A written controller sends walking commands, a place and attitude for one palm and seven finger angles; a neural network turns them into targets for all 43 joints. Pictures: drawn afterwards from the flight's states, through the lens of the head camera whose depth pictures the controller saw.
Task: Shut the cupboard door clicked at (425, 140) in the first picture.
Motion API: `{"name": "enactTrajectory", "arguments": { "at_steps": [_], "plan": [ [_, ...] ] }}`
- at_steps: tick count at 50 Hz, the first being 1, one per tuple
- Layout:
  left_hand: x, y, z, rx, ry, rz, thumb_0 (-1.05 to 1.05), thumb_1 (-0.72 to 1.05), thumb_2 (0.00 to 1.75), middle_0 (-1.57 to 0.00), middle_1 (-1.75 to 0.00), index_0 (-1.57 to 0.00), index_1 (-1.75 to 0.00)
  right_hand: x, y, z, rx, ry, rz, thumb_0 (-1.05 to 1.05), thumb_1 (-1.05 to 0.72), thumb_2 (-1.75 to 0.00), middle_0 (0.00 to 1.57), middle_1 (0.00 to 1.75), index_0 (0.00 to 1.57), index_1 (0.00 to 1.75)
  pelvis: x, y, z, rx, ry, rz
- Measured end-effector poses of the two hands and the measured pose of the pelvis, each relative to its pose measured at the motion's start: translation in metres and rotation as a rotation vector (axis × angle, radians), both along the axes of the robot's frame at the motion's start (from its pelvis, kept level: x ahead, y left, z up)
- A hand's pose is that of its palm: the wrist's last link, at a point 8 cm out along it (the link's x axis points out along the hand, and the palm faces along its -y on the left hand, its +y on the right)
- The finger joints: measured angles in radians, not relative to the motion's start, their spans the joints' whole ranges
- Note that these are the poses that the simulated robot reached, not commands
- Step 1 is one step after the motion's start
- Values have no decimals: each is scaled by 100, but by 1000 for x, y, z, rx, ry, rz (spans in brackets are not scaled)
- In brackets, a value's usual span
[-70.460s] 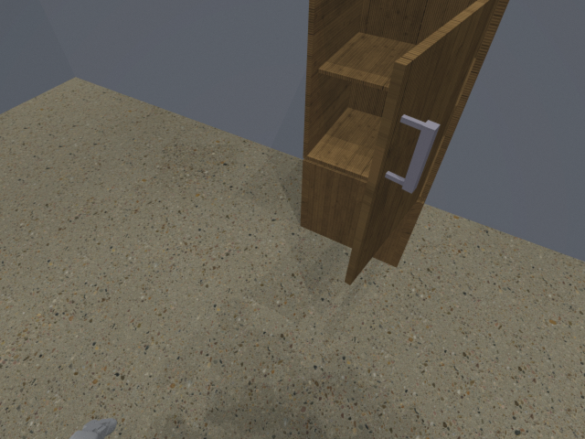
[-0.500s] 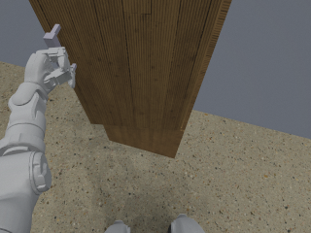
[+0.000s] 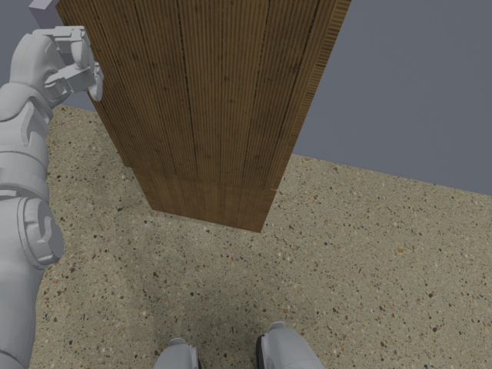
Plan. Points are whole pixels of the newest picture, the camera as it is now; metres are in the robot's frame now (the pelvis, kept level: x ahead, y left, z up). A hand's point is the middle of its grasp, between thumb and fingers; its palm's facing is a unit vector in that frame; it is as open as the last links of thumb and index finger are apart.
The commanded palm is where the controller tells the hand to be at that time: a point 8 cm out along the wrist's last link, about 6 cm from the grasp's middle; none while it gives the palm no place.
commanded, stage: push the door shut along its arc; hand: left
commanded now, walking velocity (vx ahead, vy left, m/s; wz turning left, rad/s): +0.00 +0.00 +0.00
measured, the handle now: (70, 42) +0.61 +0.20 +0.13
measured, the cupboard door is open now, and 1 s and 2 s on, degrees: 3 0 0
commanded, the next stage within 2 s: pull the fist back off the door in 0.42 s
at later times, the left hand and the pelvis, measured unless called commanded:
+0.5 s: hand (112, 60) +0.55 +0.14 +0.14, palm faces -0.30 -0.95 -0.02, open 3.1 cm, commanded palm +0.60 +0.15 +0.13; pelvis -0.01 -0.01 -0.01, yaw +1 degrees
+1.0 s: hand (131, 54) +0.57 +0.11 +0.13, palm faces +0.06 -1.00 -0.01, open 3.1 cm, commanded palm +0.52 +0.16 +0.13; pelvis +0.01 -0.01 +0.01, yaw -2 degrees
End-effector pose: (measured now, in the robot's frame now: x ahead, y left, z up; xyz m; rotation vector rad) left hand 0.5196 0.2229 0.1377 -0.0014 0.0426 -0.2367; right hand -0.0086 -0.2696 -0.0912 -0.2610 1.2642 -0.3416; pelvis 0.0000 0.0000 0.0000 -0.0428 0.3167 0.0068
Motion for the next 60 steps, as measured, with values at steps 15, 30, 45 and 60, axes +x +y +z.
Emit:
{"name": "enactTrajectory", "arguments": {
  "at_steps": [15,30,45,60],
  "plan": [
    [29,-25,2,7,-4,-68,2,90,90,-130,-150,-130,-150,-15,2,-3,-5,64,-23,0,-90,-90,20,30,20,30,5,0,-6,-6,46,0],
    [39,-43,2,-100,16,71,2,90,90,-131,-150,-130,-150,-33,-7,-9,-24,82,5,0,-90,-90,20,30,20,30,-13,-7,-17,-20,85,16],
    [37,-65,-6,18,21,286,1,90,92,-130,-150,-130,-150,-67,22,-5,142,160,-70,0,-90,-90,20,30,20,30,-2,-14,-1,6,63,-22],
    [-10,-40,-15,4,-23,285,2,90,90,-130,-150,-130,-150,9,-8,8,81,22,-16,0,-91,-90,20,30,20,30,26,-12,16,16,-28,-22]
  ]
}}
